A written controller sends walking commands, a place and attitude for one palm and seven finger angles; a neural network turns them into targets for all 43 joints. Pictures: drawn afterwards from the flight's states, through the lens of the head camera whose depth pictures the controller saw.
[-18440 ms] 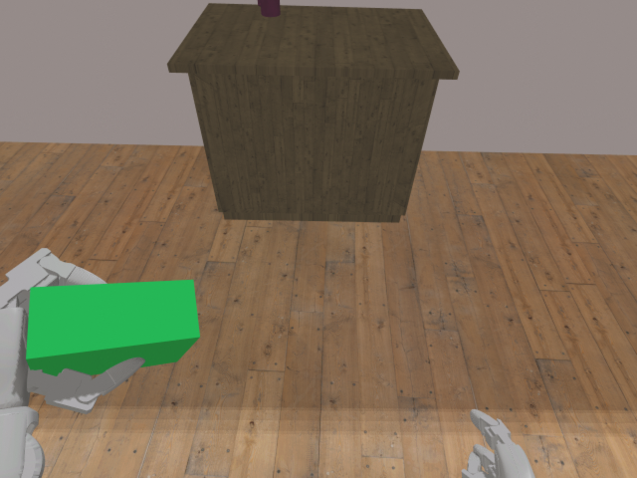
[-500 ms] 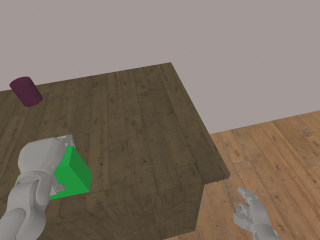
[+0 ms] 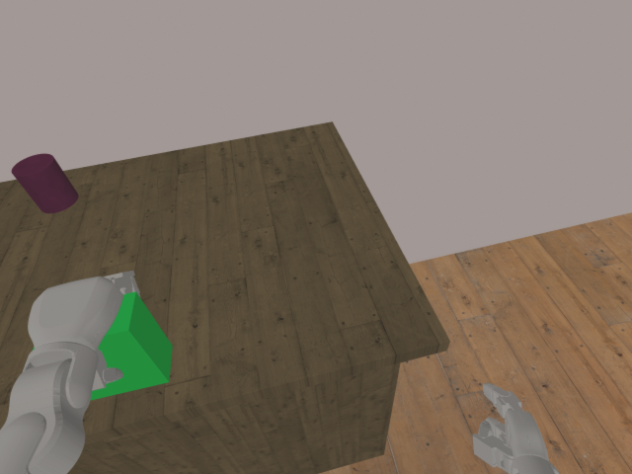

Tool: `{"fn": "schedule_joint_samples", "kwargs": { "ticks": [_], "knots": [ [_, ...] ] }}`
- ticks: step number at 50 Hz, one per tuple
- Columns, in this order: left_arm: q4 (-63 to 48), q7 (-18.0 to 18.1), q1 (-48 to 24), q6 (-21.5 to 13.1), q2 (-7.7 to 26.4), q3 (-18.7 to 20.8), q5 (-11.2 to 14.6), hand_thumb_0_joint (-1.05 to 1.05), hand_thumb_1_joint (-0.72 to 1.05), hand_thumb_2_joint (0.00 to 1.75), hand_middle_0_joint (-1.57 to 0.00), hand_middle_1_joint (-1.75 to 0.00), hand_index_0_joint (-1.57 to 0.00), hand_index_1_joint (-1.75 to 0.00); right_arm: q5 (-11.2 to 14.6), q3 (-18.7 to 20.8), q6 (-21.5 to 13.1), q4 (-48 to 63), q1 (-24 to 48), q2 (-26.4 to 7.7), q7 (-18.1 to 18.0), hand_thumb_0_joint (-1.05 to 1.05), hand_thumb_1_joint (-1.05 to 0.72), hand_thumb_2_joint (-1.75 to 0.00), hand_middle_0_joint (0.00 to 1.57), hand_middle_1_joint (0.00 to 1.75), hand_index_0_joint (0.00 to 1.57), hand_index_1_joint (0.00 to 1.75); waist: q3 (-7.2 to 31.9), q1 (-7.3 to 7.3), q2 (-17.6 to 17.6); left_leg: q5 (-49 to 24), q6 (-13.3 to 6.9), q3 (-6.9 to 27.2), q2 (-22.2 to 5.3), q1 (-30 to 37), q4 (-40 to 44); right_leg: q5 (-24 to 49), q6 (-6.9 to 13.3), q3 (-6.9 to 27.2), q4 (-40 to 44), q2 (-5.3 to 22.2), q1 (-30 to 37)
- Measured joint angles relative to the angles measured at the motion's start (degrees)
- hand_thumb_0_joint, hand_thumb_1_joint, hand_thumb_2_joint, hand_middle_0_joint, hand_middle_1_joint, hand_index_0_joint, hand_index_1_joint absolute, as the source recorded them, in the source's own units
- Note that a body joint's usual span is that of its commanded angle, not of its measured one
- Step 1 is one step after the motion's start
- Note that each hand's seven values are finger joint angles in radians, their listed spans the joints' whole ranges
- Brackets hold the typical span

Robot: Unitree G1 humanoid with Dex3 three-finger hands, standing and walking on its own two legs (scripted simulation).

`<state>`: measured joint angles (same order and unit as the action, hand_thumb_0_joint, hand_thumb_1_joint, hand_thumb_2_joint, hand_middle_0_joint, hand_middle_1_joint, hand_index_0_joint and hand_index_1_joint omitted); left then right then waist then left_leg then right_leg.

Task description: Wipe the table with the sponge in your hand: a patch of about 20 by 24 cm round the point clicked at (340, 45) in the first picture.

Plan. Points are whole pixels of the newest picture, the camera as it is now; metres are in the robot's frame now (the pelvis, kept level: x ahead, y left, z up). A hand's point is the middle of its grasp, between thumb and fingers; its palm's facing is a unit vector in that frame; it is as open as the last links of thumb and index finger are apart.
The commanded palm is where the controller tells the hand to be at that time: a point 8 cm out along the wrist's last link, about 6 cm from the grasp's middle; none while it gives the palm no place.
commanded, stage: wipe forward along the first lane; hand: left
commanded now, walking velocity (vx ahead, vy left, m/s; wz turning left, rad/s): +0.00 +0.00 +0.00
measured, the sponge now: (119, 356) +0.22 +0.31 +0.03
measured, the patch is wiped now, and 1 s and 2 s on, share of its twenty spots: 0.00 0.25 0.35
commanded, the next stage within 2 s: slide across to the middle lane in 1.60 s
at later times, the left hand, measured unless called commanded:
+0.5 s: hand (108, 301) +0.27 +0.33 +0.08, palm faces -0.05 -0.01 -1.00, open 9.8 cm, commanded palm +0.26 +0.32 +0.11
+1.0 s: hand (112, 274) +0.32 +0.35 +0.08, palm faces -0.08 +0.00 -1.00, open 9.8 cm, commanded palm +0.31 +0.34 +0.11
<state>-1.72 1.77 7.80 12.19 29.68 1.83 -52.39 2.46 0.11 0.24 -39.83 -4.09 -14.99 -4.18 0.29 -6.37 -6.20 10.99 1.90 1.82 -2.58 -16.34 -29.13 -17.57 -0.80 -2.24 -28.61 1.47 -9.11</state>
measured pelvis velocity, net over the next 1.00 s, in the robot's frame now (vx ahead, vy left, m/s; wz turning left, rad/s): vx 0.00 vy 0.01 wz -0.01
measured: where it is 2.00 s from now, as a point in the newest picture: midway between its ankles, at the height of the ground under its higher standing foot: outside the picture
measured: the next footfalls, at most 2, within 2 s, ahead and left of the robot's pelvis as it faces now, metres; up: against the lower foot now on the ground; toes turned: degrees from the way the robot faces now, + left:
none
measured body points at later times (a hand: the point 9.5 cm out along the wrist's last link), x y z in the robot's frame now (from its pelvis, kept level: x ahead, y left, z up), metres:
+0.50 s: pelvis +0.00 +0.00 +0.00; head +0.00 -0.04 +0.44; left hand +0.27 +0.33 +0.13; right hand +0.20 -0.24 -0.11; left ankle +0.05 +0.14 -0.74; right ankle -0.02 -0.13 -0.74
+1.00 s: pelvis +0.00 +0.01 -0.01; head +0.01 -0.02 +0.44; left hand +0.32 +0.35 +0.13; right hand +0.15 -0.25 -0.13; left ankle +0.05 +0.14 -0.74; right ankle -0.02 -0.13 -0.74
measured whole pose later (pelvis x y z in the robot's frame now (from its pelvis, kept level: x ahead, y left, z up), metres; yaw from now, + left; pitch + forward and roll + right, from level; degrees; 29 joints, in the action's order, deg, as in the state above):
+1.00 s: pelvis +0.00 +0.01 -0.01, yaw +0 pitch +4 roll -1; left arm 27.1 0.6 -16.2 6.3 34.4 3.7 -54.7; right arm 4.0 1.5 4.1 -40.7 -9.9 -16.7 -3.5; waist 3.6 -3.1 -5.1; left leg 12.2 1.3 1.9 -2.6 -26.1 -33.9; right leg -18.4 -1.2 -1.9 -32.8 1.4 -18.6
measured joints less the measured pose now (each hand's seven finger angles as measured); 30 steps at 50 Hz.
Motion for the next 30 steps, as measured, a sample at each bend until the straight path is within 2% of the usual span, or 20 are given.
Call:
{"fn": "schedule_joint_samples", "kwargs": {
  "ticks": [16, 30],
  "knots": [
    [9.8, -0.8, -8.6, -1.0, 1.3, 0.5, -0.8, 0.0, -0.48, 1.03, -0.76, -1.34, -0.78, -1.34, 0.7, 0.1, 0.4, -0.6, -0.8, -0.6, -0.3, 0.02, -0.91, -0.9, 0.2, 0.3, 0.2, 0.3, 1.0, 0.88, 0.4, 0.3, 0.0, 0.5, 0.0, -2.8, -1.5, -0.6, 0.2, -0.4, -1.7, -0.1, -2.7],
    [18.3, -1.4, -15.9, -3.2, 2.5, 1.2, -1.2, 0.0, -0.49, 1.04, -0.76, -1.34, -0.78, -1.34, 1.2, 0.9, 2.1, -0.9, -3.4, -1.5, 0.2, 0.02, -0.91, -0.9, 0.2, 0.3, 0.2, 0.3, 2.2, 1.7, 0.4, 0.7, -0.3, 0.4, 0.1, -6.4, -3.1, -0.9, 0.0, -0.2, -3.3, 0.0, -6.4]
  ]
}}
